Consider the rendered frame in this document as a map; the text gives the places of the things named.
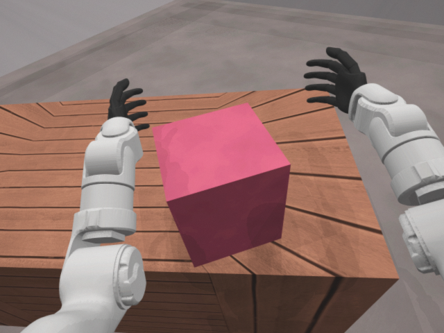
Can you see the right robot upper arm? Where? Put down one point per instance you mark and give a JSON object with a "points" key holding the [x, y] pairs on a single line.
{"points": [[423, 234]]}

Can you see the carton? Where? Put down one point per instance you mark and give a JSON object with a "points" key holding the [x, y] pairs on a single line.
{"points": [[225, 182]]}

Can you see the left robot upper arm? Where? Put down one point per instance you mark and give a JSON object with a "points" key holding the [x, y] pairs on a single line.
{"points": [[98, 285]]}

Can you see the pedestal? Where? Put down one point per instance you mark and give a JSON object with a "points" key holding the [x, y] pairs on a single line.
{"points": [[329, 267]]}

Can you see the robot right forearm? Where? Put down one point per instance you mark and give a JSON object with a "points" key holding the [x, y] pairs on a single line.
{"points": [[405, 142]]}

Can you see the robot left hand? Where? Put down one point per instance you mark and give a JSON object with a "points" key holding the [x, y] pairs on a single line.
{"points": [[118, 108]]}

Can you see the robot left forearm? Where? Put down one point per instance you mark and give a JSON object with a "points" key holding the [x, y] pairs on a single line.
{"points": [[106, 206]]}

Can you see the robot right hand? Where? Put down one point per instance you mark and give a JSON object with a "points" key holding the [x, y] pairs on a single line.
{"points": [[347, 79]]}

